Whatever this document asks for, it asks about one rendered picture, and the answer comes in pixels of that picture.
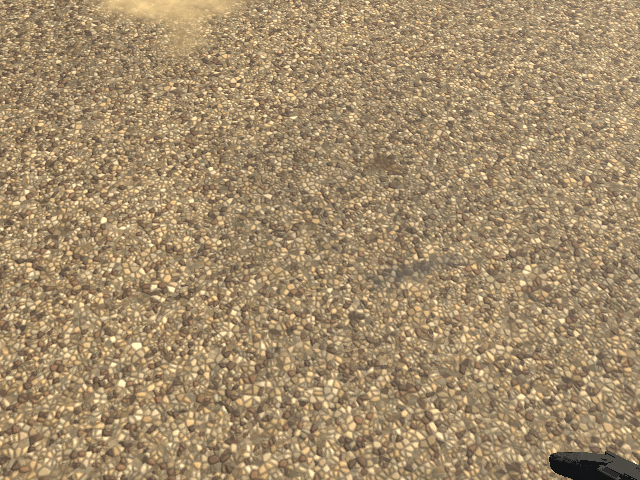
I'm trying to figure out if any right robot hand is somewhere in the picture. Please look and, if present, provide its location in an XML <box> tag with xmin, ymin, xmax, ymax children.
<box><xmin>549</xmin><ymin>451</ymin><xmax>640</xmax><ymax>480</ymax></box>

